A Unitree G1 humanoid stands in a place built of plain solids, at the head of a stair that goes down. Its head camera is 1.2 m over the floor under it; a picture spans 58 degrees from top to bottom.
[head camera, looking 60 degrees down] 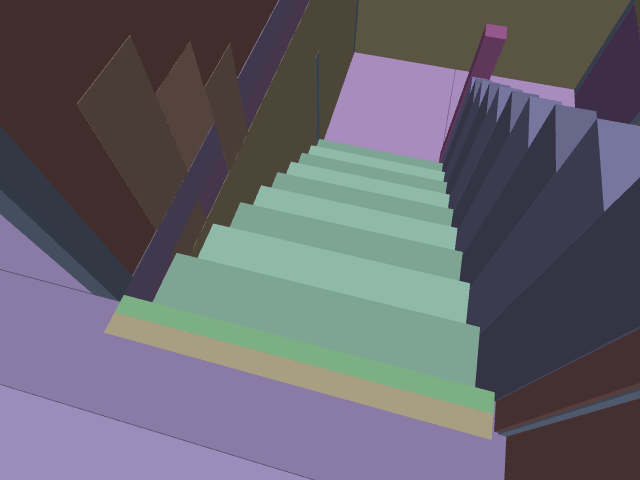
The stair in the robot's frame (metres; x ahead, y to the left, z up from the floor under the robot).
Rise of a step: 0.18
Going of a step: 0.25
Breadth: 1.09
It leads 15 degrees to the right of straight ahead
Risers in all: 10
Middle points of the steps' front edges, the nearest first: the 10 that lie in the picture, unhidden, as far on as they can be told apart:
0.37 0.06 0.00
0.61 0.00 -0.18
0.85 -0.07 -0.37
1.09 -0.13 -0.55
1.33 -0.20 -0.74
1.57 -0.26 -0.92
1.82 -0.33 -1.11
2.06 -0.39 -1.29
2.30 -0.45 -1.47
2.54 -0.52 -1.66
